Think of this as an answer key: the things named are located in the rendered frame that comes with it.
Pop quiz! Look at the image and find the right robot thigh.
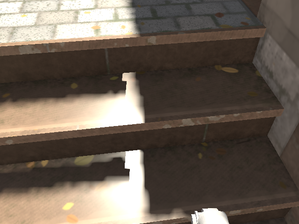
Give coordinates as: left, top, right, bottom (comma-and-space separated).
191, 208, 229, 224

